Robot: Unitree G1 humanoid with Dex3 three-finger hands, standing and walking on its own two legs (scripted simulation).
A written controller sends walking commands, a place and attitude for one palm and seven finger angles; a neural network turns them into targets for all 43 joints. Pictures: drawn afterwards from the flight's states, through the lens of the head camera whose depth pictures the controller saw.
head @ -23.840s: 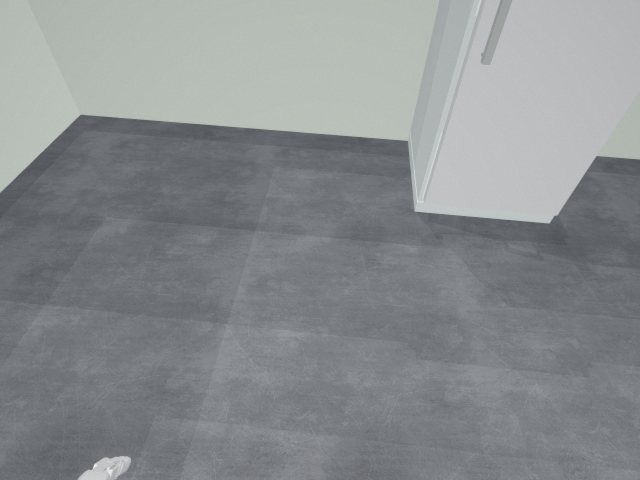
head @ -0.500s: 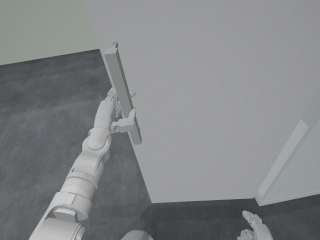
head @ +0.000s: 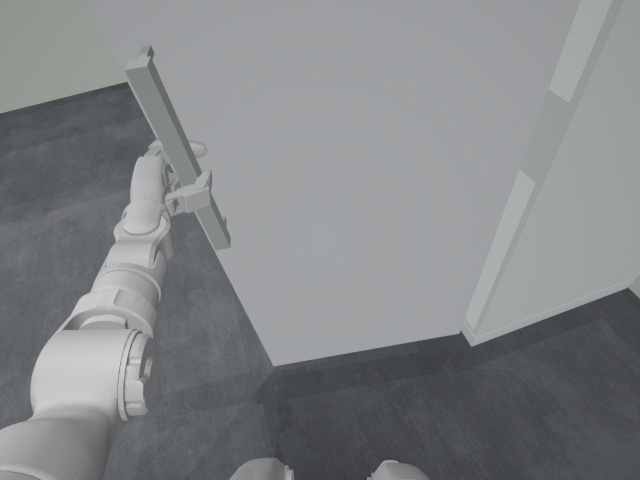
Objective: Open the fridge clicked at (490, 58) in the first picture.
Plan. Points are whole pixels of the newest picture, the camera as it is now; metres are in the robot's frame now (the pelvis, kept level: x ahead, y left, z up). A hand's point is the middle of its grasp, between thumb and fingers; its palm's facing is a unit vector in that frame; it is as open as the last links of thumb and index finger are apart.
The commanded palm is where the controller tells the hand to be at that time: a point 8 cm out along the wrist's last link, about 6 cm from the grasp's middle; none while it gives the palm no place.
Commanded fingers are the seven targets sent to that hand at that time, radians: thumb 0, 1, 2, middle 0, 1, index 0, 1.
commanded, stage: stop walking and hold the door back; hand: left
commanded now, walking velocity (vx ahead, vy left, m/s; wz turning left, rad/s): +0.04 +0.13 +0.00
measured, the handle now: (191, 163) +0.51 +0.17 +0.14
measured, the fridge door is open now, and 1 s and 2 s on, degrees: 80 74 72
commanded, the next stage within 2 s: loosen the grip on the handle in 1.20 s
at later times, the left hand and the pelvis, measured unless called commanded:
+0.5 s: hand (197, 173) +0.49 +0.16 +0.14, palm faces +0.05 -0.98 -0.18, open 6.1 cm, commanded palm +0.49 +0.24 +0.11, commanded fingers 0.00 0.90 0.90 -0.45 -1.40 -0.45 -1.40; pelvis +0.01 +0.02 +0.00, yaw -5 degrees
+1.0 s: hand (197, 165) +0.51 +0.16 +0.14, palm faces +0.00 -0.99 -0.16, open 6.1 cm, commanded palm +0.49 +0.23 +0.11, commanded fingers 0.00 0.90 0.90 -0.45 -1.40 -0.45 -1.40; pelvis +0.05 +0.06 +0.00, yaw -5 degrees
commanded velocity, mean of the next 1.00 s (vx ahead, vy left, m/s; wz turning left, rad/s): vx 0.01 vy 0.01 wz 0.00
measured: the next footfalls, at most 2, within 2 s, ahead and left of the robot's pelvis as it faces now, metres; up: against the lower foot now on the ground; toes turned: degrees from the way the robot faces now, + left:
left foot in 0.36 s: +0.06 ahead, +0.17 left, +0.00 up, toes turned -1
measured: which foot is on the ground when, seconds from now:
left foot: up 0.00-0.34, down 0.36-1.00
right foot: down 0.00-1.00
